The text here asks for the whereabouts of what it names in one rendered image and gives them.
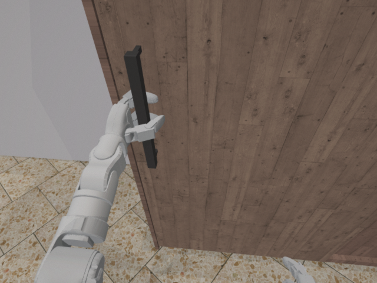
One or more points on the left robot upper arm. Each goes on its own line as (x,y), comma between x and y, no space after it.
(72,265)

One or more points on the robot left hand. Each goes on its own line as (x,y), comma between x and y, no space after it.
(120,120)

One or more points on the robot right hand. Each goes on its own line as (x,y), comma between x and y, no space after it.
(298,271)

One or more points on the wardrobe door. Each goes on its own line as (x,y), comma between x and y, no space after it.
(363,244)
(269,145)

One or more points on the handle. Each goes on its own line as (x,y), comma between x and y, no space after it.
(136,80)

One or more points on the robot left forearm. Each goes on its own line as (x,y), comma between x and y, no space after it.
(86,219)

